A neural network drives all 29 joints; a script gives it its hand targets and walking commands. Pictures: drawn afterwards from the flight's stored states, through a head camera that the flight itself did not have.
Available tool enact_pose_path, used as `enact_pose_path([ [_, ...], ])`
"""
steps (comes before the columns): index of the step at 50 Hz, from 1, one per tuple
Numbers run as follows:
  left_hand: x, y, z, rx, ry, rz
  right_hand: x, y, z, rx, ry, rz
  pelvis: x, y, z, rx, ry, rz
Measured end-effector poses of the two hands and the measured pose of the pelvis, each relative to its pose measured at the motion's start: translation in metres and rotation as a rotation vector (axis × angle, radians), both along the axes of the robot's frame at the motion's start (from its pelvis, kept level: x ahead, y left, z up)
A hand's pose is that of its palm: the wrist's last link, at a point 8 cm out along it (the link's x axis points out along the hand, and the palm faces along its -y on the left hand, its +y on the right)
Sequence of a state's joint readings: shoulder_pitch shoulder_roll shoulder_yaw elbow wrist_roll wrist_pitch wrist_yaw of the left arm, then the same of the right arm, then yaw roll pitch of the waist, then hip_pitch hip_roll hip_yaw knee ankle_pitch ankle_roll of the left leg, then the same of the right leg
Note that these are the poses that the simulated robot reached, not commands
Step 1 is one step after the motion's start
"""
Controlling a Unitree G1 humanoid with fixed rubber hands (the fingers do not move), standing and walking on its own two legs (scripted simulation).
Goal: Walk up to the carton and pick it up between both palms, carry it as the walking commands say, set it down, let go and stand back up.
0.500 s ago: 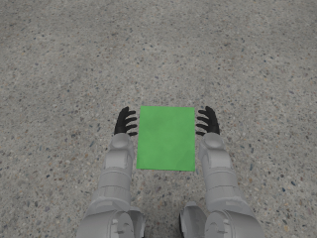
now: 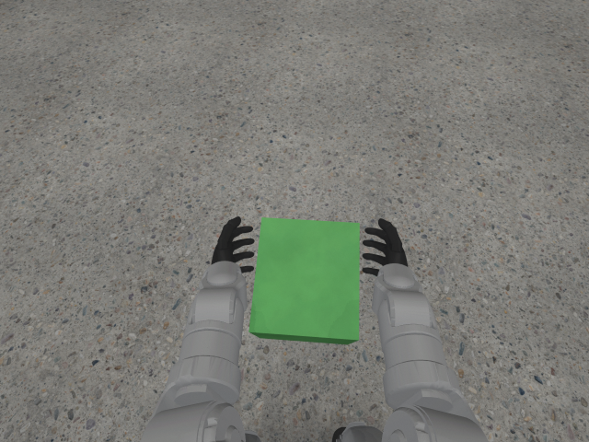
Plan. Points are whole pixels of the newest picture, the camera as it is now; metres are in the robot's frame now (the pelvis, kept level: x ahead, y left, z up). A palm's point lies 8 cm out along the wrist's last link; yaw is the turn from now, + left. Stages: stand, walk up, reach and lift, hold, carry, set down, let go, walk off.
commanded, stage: reach and lift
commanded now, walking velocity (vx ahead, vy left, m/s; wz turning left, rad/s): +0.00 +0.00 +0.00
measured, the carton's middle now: (306, 284) +0.37 -0.01 -0.09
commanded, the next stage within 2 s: hold in 1.70 s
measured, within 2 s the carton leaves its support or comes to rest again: neither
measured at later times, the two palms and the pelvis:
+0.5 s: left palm (214, 253) +0.33 +0.12 +0.07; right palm (404, 255) +0.33 -0.13 +0.07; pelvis +0.01 +0.00 +0.02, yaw +0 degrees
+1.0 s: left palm (210, 256) +0.32 +0.12 +0.08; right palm (402, 255) +0.32 -0.12 +0.08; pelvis +0.01 +0.00 +0.02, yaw +0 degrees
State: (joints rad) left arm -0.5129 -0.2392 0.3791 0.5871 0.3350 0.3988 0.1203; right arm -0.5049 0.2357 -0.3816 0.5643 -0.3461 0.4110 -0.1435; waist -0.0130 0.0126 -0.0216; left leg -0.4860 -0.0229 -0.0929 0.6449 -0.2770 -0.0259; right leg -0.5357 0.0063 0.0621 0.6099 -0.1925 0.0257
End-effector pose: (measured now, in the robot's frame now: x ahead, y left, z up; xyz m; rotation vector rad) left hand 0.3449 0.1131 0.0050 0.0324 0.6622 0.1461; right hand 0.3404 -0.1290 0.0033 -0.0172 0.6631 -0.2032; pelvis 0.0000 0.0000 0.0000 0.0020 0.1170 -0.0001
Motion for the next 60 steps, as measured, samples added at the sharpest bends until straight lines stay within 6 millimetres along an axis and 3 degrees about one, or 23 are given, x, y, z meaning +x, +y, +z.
enact_pose_path([
  [28, -0.015, 0.002, 0.072, 0.029, -0.005, -0.012, -0.013, 0.0, 0.07, -0.019, 0.0, 0.053, 0.014, -0.004, 0.017, 0.001, -0.245, 0.008],
  [60, -0.022, 0.007, 0.074, 0.031, 0.019, -0.002, -0.017, 0.006, 0.074, -0.027, 0.019, 0.059, 0.01, -0.001, 0.017, -0.002, -0.266, 0.0],
])
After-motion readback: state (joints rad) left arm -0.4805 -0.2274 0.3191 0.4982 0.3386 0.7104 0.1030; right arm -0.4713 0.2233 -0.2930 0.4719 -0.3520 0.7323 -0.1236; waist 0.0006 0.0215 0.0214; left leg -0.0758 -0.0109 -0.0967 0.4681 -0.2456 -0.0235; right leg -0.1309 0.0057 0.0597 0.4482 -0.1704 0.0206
